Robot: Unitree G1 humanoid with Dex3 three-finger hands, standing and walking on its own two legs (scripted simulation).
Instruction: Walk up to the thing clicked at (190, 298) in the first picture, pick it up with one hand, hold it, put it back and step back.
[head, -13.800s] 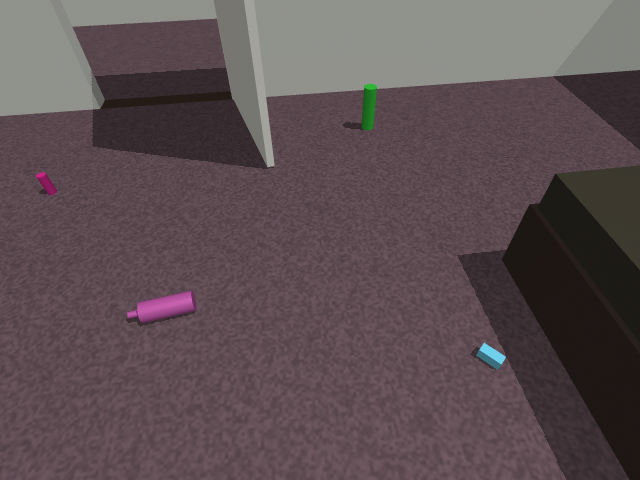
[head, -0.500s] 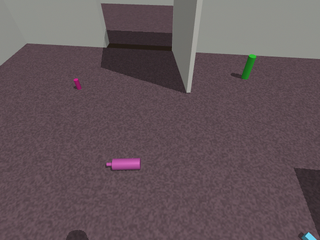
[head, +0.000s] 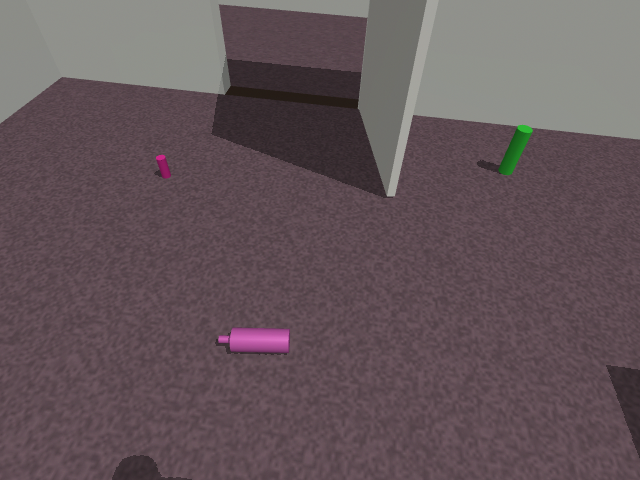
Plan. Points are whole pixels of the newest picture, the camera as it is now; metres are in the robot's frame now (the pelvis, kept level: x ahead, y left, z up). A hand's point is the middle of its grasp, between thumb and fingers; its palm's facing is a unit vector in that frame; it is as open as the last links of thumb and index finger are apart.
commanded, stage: walk up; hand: left
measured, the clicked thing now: (254, 339) +0.69 +0.22 -0.72
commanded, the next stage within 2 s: none
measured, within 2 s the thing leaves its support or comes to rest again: neither
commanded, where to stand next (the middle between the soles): +0.29 -0.04 m, yaw -2 degrees
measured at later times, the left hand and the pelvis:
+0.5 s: hand (175, 414) +0.25 +0.23 -0.12, palm faces -0.03 -0.92 -0.39, open 7.4 cm; pelvis +0.15 -0.03 +0.00, yaw -1 degrees
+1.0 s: hand (173, 417) +0.26 +0.24 -0.15, palm faces -0.04 -0.94 -0.35, open 7.4 cm; pelvis +0.19 -0.02 +0.00, yaw -1 degrees
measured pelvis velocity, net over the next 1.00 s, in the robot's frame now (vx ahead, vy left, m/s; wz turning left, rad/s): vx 0.19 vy -0.02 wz -0.01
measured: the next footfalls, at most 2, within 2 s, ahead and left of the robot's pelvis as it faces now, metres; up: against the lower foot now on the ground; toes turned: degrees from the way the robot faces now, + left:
right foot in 0.34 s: +0.23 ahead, -0.14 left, +0.00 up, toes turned -1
left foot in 0.66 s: +0.29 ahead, +0.11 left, +0.00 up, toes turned +1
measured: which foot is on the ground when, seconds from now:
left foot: down 0.00-0.36, up 0.38-0.64, down 0.66-1.00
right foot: up 0.00-0.32, down 0.34-1.00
